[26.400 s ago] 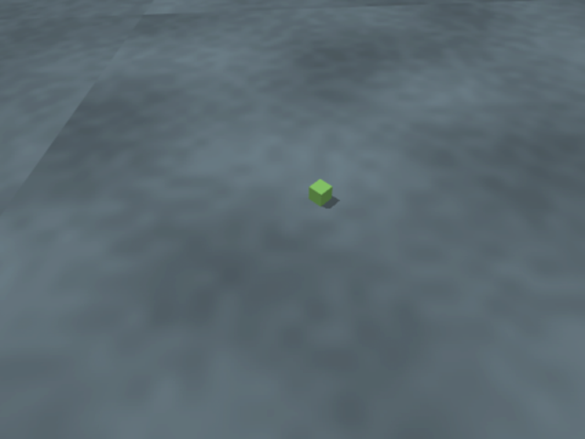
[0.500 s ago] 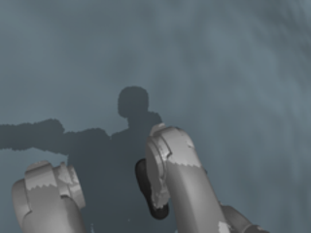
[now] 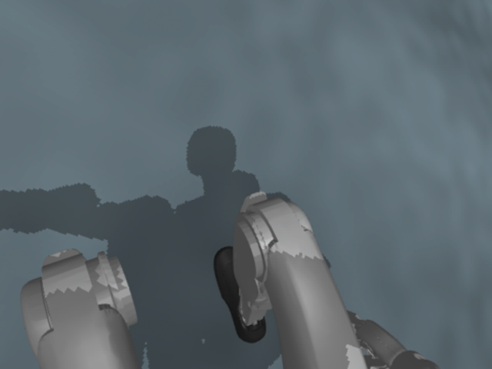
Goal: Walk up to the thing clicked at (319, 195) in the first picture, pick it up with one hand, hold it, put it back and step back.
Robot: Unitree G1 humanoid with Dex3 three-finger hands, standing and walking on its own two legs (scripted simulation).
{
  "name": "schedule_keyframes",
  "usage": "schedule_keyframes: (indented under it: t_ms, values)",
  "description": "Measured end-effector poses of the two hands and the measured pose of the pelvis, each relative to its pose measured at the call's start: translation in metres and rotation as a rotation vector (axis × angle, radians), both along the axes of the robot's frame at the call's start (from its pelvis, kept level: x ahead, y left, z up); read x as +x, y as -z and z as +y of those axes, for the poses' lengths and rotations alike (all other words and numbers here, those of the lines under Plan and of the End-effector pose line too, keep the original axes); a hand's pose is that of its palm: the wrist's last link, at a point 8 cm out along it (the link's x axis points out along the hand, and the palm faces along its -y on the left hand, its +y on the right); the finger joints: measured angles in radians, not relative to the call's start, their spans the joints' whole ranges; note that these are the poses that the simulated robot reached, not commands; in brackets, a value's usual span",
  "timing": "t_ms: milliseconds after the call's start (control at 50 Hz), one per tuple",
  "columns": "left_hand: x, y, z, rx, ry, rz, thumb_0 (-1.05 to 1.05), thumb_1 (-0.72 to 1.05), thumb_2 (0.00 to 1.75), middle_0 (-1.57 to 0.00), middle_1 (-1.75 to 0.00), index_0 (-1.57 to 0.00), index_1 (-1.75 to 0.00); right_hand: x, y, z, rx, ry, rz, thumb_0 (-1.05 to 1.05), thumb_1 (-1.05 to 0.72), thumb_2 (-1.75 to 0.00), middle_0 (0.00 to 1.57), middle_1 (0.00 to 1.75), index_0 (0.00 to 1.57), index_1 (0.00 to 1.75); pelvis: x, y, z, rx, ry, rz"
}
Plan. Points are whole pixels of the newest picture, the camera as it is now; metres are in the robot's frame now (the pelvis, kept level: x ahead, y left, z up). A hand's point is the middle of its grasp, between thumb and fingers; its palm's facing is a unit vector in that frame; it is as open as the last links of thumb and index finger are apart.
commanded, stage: close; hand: left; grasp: from above
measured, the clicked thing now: out of the picture +0.43 +0.41 -0.26
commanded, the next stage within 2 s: settle in 0.94 s
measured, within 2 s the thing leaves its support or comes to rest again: leaves its support in 1.42 s
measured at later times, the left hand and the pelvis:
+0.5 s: hand out of the picture +0.41 +0.39 -0.22, palm faces -0.45 -0.16 -0.88, open 11.5 cm; pelvis +0.00 +0.00 +0.00, yaw +0 degrees
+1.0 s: hand out of the picture +0.42 +0.39 -0.21, palm faces -0.43 -0.17 -0.89, open 10.6 cm; pelvis +0.00 +0.00 +0.00, yaw +0 degrees
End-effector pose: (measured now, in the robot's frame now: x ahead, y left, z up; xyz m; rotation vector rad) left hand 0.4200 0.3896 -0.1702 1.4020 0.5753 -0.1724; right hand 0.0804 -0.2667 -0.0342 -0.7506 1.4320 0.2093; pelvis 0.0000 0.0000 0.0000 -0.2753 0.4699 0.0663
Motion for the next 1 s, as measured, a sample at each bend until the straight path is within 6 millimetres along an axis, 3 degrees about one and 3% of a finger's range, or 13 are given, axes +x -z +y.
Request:
schedule_keyframes:
  t_ms: [560, 780, 1000]
  values:
    - [0.001, -0.009, 0.004, 0.022, 0.004, 0.004, 0.00, -0.05, 0.67, -0.42, -0.70, -0.44, -0.69, -0.007, 0.003, 0.008, 0.017, 0.006, -0.013, 0.00, -0.89, -0.90, 0.21, 0.30, 0.20, 0.30, -0.003, 0.001, 0.002, -0.003, 0.002, -0.002]
    - [0.004, -0.010, 0.005, 0.021, 0.003, -0.002, 0.00, -0.02, 0.51, -0.51, -0.61, -0.56, -0.60, -0.010, 0.001, 0.007, 0.013, 0.008, -0.008, 0.00, -0.89, -0.90, 0.21, 0.30, 0.20, 0.30, -0.003, 0.000, 0.002, -0.004, 0.001, -0.001]
    - [0.003, -0.013, 0.004, 0.020, -0.006, -0.015, 0.00, -0.03, 0.51, -0.56, -0.56, -0.62, -0.56, -0.006, 0.003, 0.005, 0.013, 0.000, -0.009, 0.00, -0.89, -0.90, 0.21, 0.30, 0.20, 0.30, -0.003, 0.000, 0.000, 0.000, 0.000, 0.000]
